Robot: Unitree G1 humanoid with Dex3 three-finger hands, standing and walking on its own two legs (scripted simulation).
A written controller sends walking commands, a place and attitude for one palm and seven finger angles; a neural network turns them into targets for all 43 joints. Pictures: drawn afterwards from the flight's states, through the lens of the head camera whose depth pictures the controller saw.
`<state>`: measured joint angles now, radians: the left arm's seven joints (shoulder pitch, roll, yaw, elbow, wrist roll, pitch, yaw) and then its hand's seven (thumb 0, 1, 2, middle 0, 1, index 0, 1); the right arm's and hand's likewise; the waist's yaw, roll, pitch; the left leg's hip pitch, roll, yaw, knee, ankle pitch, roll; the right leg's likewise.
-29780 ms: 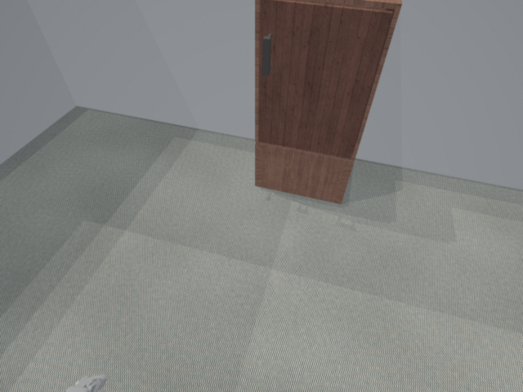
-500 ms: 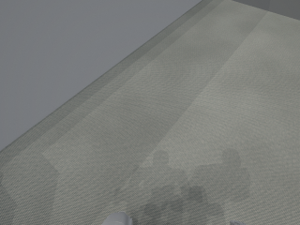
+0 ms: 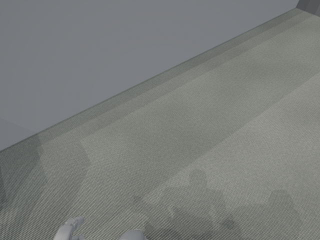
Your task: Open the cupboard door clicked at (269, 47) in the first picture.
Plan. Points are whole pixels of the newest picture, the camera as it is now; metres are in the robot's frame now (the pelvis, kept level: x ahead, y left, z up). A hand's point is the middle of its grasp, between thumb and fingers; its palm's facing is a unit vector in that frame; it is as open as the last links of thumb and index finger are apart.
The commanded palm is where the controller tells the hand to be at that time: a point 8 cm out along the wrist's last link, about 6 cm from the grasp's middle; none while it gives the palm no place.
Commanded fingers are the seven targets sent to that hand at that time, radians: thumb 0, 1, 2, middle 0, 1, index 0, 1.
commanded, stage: turn to face it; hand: left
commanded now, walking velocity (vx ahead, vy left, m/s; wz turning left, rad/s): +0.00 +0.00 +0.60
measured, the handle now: out of the picture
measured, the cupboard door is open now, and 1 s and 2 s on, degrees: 43 43 43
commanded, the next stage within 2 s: none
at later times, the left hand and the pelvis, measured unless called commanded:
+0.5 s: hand out of the picture +0.02 +0.23 -0.16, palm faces +0.34 -0.91 -0.24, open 7.3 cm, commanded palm none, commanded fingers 0.00 0.90 0.90 -0.20 -0.30 -0.20 -0.30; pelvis +0.01 -0.01 +0.01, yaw +18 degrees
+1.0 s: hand out of the picture -0.05 +0.17 -0.18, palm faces +0.60 -0.77 -0.20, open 7.3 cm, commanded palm none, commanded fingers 0.00 0.90 0.90 -0.20 -0.30 -0.20 -0.30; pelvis +0.02 -0.03 -0.01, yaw +38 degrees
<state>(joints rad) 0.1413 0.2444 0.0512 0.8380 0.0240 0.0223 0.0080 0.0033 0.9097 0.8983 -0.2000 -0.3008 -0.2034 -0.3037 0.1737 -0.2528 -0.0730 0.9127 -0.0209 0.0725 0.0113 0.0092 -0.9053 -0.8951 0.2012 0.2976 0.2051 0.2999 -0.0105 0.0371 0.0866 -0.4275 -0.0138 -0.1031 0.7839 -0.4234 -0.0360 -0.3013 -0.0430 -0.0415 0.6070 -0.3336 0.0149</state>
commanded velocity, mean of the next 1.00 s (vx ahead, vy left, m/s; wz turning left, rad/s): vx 0.00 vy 0.00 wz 0.60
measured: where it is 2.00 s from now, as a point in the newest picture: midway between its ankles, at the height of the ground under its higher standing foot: outside the picture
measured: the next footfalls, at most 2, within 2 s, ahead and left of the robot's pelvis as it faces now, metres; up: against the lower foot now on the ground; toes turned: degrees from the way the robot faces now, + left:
left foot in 0.30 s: +0.04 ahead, +0.12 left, +0.00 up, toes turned +17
right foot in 0.64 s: +0.12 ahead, -0.14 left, +0.00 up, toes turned +21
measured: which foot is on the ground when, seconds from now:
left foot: up 0.00-0.28, down 0.30-0.64, up 0.66-0.94, down 0.96-1.00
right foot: down 0.00-0.30, up 0.32-0.62, down 0.64-0.94, up 0.96-1.00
